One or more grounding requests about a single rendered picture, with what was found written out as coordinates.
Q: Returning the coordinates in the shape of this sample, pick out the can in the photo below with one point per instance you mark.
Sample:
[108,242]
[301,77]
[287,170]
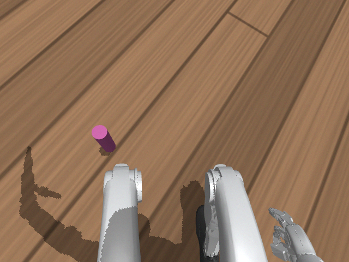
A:
[102,136]

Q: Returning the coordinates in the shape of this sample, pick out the right robot foot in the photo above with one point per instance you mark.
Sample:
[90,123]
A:
[201,234]

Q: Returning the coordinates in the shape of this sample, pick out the right robot hand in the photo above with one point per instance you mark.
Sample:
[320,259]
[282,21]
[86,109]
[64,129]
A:
[296,241]

